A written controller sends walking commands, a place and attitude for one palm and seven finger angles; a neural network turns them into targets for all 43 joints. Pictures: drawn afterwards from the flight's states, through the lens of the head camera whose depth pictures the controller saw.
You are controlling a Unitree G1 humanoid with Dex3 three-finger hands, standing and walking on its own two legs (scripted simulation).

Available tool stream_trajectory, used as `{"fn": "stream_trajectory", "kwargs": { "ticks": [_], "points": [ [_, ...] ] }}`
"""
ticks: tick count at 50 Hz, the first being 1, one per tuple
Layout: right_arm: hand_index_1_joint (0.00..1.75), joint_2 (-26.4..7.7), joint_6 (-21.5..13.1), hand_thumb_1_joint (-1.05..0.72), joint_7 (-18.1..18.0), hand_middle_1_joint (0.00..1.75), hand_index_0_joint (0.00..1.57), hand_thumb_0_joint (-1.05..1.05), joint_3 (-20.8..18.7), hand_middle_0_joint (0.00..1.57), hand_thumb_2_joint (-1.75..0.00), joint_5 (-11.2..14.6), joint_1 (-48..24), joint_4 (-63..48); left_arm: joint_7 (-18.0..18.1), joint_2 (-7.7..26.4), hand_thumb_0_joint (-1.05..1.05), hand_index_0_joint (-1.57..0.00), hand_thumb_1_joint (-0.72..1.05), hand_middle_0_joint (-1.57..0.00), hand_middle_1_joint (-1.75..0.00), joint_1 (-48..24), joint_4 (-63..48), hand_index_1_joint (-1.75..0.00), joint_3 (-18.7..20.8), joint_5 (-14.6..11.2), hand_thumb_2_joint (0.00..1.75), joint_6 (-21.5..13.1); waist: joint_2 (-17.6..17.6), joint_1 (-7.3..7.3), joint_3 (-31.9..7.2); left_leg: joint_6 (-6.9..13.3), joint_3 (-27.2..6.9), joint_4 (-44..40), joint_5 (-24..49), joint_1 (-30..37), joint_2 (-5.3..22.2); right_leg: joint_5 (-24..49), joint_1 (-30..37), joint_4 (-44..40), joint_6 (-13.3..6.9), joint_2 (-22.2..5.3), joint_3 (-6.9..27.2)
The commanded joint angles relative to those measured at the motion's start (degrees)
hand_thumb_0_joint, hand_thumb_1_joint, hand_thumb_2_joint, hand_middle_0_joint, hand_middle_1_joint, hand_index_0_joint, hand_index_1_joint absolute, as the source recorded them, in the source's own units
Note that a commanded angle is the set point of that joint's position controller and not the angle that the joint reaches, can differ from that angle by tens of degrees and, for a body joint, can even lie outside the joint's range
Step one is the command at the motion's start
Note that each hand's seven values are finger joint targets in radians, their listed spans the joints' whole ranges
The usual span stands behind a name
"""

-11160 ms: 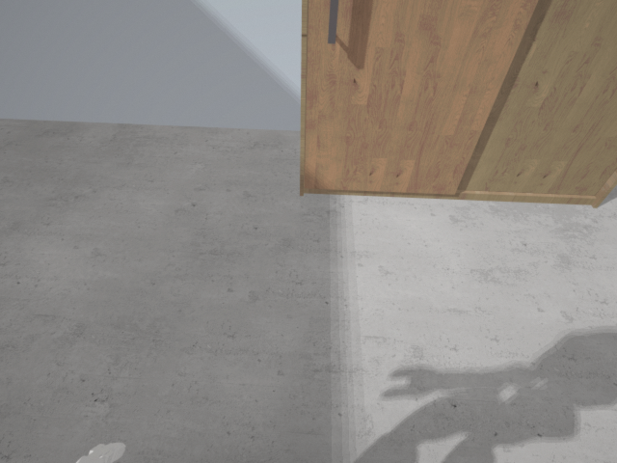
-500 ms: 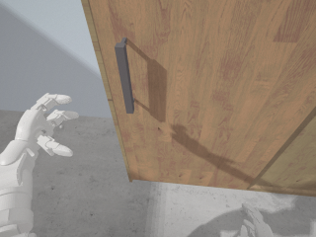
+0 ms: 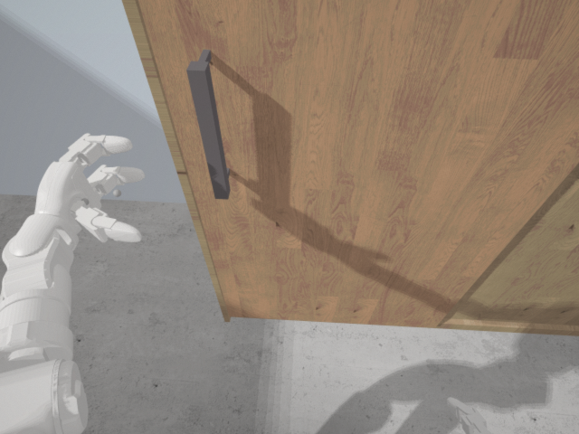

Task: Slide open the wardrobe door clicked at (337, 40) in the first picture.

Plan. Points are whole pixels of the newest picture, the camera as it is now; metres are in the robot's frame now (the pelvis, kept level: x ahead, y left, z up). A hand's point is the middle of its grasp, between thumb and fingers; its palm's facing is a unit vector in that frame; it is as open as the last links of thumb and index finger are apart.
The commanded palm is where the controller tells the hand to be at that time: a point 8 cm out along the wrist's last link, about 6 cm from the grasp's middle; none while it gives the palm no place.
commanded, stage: move the hooked fingers beside the handle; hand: left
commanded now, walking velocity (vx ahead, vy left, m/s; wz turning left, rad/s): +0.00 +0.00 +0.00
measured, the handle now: (215, 132) +0.55 +0.14 +0.12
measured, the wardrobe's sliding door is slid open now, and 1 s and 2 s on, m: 0.00 0.00 0.00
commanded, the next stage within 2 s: feel for the door with the fingertips in 1.42 s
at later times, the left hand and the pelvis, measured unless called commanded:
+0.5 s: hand (151, 160) +0.46 +0.22 +0.13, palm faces -0.04 -1.00 -0.01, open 14.0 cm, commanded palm +0.45 +0.27 +0.13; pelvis +0.00 +0.00 -0.01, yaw +0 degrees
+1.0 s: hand (152, 160) +0.47 +0.22 +0.12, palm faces -0.03 -1.00 -0.01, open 14.0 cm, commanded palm +0.46 +0.27 +0.12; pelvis +0.01 +0.00 -0.01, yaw -1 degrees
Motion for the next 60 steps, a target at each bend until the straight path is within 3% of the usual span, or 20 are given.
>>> {"fn": "stream_trajectory", "kwargs": {
  "ticks": [1, 5, 9, 12, 16, 17, 18, 19, 22, 25, 28, 32, 37, 45, 48, 50, 52, 53, 57, 60],
  "points": [
    [0.3, -8.7, -2.0, -0.9, -0.5, 0.3, 0.2, 0.0, -3.7, 0.2, -0.9, -0.1, 0.8, -6.4, -0.8, 16.9, 0.0, -0.3, -0.5, -0.3, -1.2, -25.9, -10.5, -1.2, 3.2, -1.5, 0.3, -5.2, 3.3, -0.24, -18.1, 1.7, -0.6, -3.4, 13.8, 6.3, -0.9, 18.7, 7.0, -3.1, -1.3, 0.3, 1.0],
    [0.3, -8.8, -1.4, -0.9, -0.3, 0.3, 0.2, 0.0, -3.8, 0.2, -0.9, 0.1, 1.8, -6.0, -1.4, 13.3, 0.0, -0.3, -0.5, -0.3, -1.2, -28.8, -8.2, -1.2, -0.5, -1.5, 0.3, -5.0, 3.7, -1.45, -17.6, 1.6, -1.1, -3.0, 14.1, 6.9, -0.7, 17.8, 4.2, -2.8, -1.4, 0.6, 0.4],
    [0.3, -9.0, -0.7, -0.9, -0.2, 0.3, 0.2, 0.0, -4.0, 0.2, -0.9, -0.1, 2.8, -5.1, -0.1, 13.5, 0.0, -0.3, -0.5, -0.3, -1.2, -32.9, -5.2, -1.2, -0.8, -0.7, 0.3, -5.1, 3.2, -2.12, -17.0, 1.6, -1.6, -2.8, 13.3, 6.3, -0.6, 16.3, 2.4, -2.6, -1.4, 0.6, 0.1],
    [0.3, -9.3, -0.1, -0.9, 0.0, 0.3, 0.2, 0.0, -4.1, 0.2, -0.9, -0.3, 4.1, -4.6, 1.5, 16.0, 0.0, -0.3, -0.5, -0.3, -1.2, -35.8, -3.0, -1.2, 0.8, 0.2, 0.3, -6.0, 1.6, -2.13, -18.1, 1.6, -1.9, -2.3, 13.4, 5.0, -0.5, 15.8, 2.3, -1.9, -1.5, 0.7, 0.0],
    [0.3, -9.1, 0.7, -0.9, 0.6, 0.3, 0.2, 0.0, -4.1, 0.2, -0.9, -0.7, 5.1, -4.4, 3.2, 17.4, 0.0, -0.3, -0.5, -0.3, -1.2, -38.6, -2.7, -1.2, 1.8, 1.6, 0.3, -8.0, 4.9, -1.89, -21.9, 1.3, -1.8, -1.6, 15.5, 6.4, -0.6, 17.7, 2.6, -0.9, -1.4, 0.7, 0.4],
    [0.3, -9.2, 0.9, -0.9, 0.6, 0.3, 0.2, 0.0, -4.2, 0.2, -0.9, -0.8, 5.6, -4.5, 3.5, 18.0, 0.0, -0.3, -0.5, -0.3, -1.2, -38.6, -1.9, -1.2, 2.2, 1.8, 0.3, -8.3, 2.5, -2.18, -22.5, 1.6, -1.7, -1.0, 15.8, 5.7, -0.4, 18.1, 3.0, -0.6, -1.3, 0.9, 0.3],
    [0.3, -9.2, 1.2, -0.9, 0.6, 0.3, 0.2, 0.0, -4.0, 0.2, -0.9, -0.8, 5.6, -4.1, 3.8, 19.0, 0.0, -0.3, -0.5, -0.3, -1.2, -39.5, 0.0, -1.2, 2.6, 2.3, 0.3, -8.5, 3.7, -2.26, -21.1, 1.4, -1.8, -1.2, 15.0, 4.3, -0.4, 17.6, 2.5, -0.6, -1.3, 0.8, 0.4],
    [0.3, -9.0, 1.5, -0.9, 0.7, 0.3, 0.2, 0.0, -4.0, 0.2, -0.9, -0.8, 5.9, -3.9, 3.8, 17.0, 0.0, -0.3, -0.5, -0.3, -1.2, -41.0, 1.1, -1.2, 0.8, 2.7, 0.3, -8.6, 4.1, -3.11, -20.6, 1.5, -1.6, -1.2, 14.1, 4.2, -0.5, 17.0, 1.5, -0.7, -1.3, 0.8, 0.4],
    [0.3, -9.6, 2.1, -0.9, 0.6, 0.3, 0.2, 0.0, -3.8, 0.2, -0.9, -0.8, 6.8, -3.5, 3.9, 19.0, 0.0, -0.3, -0.5, -0.3, -1.2, -44.1, 5.9, -1.2, 1.3, 3.6, 0.3, -8.7, 1.9, -4.15, -18.4, 1.9, -1.6, -0.9, 10.6, 1.0, -0.5, 14.8, 0.4, -0.9, -1.2, 0.8, 0.6],
    [0.3, -9.7, 2.4, -0.9, 0.7, 0.3, 0.2, 0.0, -4.0, 0.2, -0.9, -1.0, 8.1, -2.8, 3.9, 19.0, 0.0, -0.3, -0.5, -0.3, -1.2, -47.5, 7.4, -1.2, 0.5, 4.5, 0.3, -9.1, 4.9, -4.9, -20.4, 1.7, -1.9, -0.2, 11.0, 2.0, -0.4, 14.5, -1.6, -0.3, -1.3, 0.9, 0.7],
    [0.3, -9.9, 2.6, -0.9, 0.7, 0.3, 0.2, 0.0, -4.1, 0.2, -0.9, -1.3, 9.4, -2.3, 3.8, 19.8, 0.0, -0.3, -0.5, -0.3, -1.2, -50.3, 8.8, -1.2, 1.2, 4.3, 0.3, -9.8, 3.1, -5.7, -23.6, 1.9, -1.8, 0.9, 12.3, 1.8, -0.4, 16.0, -0.8, 0.2, -0.9, 1.2, 0.9],
    [0.3, -10.1, 3.3, -0.9, 1.0, 0.3, 0.2, 0.0, -4.2, 0.2, -0.9, -1.7, 11.1, -2.4, 3.6, 22.2, 0.0, -0.3, -0.5, -0.3, -1.2, -48.6, 9.9, -1.2, 3.9, 4.4, 0.3, -10.6, 3.2, -4.38, -27.6, 1.9, -1.6, 2.0, 16.7, 1.8, -0.6, 20.0, 1.4, 1.5, -1.2, 1.5, 0.8],
    [0.3, -10.0, 5.1, -0.9, 1.9, 0.3, 0.2, 0.0, -4.5, 0.2, -0.9, -1.6, 11.3, -4.2, 3.4, 23.5, 0.0, -0.3, -0.5, -0.3, -1.2, -39.9, 10.5, -1.2, 5.7, 5.0, 0.3, -9.7, 2.9, -2.12, -25.8, 2.0, -0.4, 1.9, 18.7, -0.9, -0.5, 23.0, 3.4, 2.1, -1.3, 1.6, 0.7],
    [0.3, -9.8, 6.3, -0.9, 1.7, 0.3, 0.2, 0.0, -5.1, 0.2, -0.9, -1.2, 10.5, -4.9, 3.1, 21.1, 0.0, -0.3, -0.5, -0.3, -1.2, -43.6, 2.8, -1.2, 4.0, 3.3, 0.3, -11.3, 3.7, -3.98, -23.5, 2.2, -0.4, 1.5, 14.9, 1.4, -0.1, 19.8, 0.9, 0.7, -1.0, 2.0, 1.0],
    [0.3, -9.6, 5.8, -0.9, 1.2, 0.3, 0.2, 0.0, -5.0, 0.2, -0.9, -1.2, 10.0, -4.1, 3.0, 19.9, 0.0, -0.3, -0.5, -0.3, -1.2, -46.6, -0.3, -1.2, 2.5, 2.9, 0.3, -12.1, 8.3, -4.29, -26.4, 2.0, -1.0, 1.9, 16.7, 5.2, -0.1, 19.7, 0.0, 0.8, -1.3, 2.0, 1.0],
    [0.3, -9.3, 5.6, -0.9, 1.2, 0.3, 0.2, 0.0, -4.7, 0.2, -0.9, -1.1, 9.9, -3.4, 3.0, 17.9, 0.0, -0.3, -0.5, -0.3, -1.2, -46.1, 2.8, -1.2, 1.0, 3.0, 0.3, -11.2, 8.1, -4.78, -24.1, 1.8, -1.4, 1.7, 15.6, 5.0, -0.1, 18.0, -1.7, 0.4, -1.3, 1.9, 0.5],
    [0.3, -9.5, 5.5, -0.9, 0.9, 0.3, 0.2, 0.0, -4.5, 0.2, -0.9, -1.0, 9.9, -3.0, 3.1, 17.9, 0.0, -0.3, -0.5, -0.3, -1.2, -45.8, 6.3, -1.2, 0.6, 3.0, 0.3, -10.0, 3.2, -5.52, -21.0, 2.3, -1.4, 1.4, 13.4, 1.8, -0.1, 17.0, -1.5, -0.1, -1.1, 1.8, 0.4],
    [0.3, -9.5, 5.3, -0.9, 0.9, 0.3, 0.2, 0.0, -4.4, 0.2, -0.9, -1.0, 9.7, -2.7, 3.2, 17.3, 0.0, -0.3, -0.5, -0.3, -1.2, -47.0, 7.0, -1.2, -0.1, 3.3, 0.3, -9.3, 3.7, -6.12, -20.5, 2.3, -1.3, 1.3, 12.4, 1.0, -0.2, 17.0, -1.8, -0.2, -0.8, 1.6, 0.6],
    [0.3, -9.4, 5.2, -0.9, 1.1, 0.3, 0.2, 0.0, -4.2, 0.2, -0.9, -1.2, 9.8, -3.2, 3.7, 17.1, 0.0, -0.3, -0.5, -0.3, -1.2, -46.8, 8.2, -1.2, -0.7, 4.4, 0.3, -8.6, 7.1, -5.42, -21.9, 1.9, -1.5, 1.9, 14.9, 2.0, -0.4, 17.6, -3.0, 0.9, -1.3, 1.4, 0.3],
    [0.3, -9.5, 5.3, -0.9, 1.5, 0.3, 0.2, 0.0, -4.2, 0.2, -0.9, -1.5, 10.0, -3.3, 4.2, 17.8, 0.0, -0.3, -0.5, -0.3, -1.2, -47.9, 8.9, -1.2, 0.3, 4.2, 0.3, -9.2, 3.9, -5.85, -23.0, 1.8, -1.7, 2.3, 15.2, 1.4, -0.1, 18.2, -2.6, 1.3, -1.1, 1.5, 0.4]
  ]
}}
